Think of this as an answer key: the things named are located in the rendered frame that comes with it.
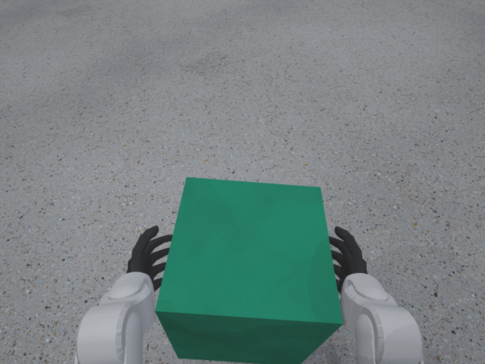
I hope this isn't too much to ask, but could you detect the carton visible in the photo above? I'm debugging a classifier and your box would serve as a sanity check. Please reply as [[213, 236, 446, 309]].
[[155, 177, 343, 364]]

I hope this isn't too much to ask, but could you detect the left robot forearm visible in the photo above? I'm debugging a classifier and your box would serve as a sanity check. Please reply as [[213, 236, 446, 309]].
[[74, 271, 156, 364]]

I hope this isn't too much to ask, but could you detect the left robot hand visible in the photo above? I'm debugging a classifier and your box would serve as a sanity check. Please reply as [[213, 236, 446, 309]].
[[127, 225, 173, 291]]

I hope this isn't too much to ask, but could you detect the right robot forearm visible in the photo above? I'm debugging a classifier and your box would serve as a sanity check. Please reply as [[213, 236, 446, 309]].
[[340, 273, 424, 364]]

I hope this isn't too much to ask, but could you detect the right robot hand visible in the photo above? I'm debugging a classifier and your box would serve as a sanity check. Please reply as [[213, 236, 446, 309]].
[[329, 226, 368, 294]]

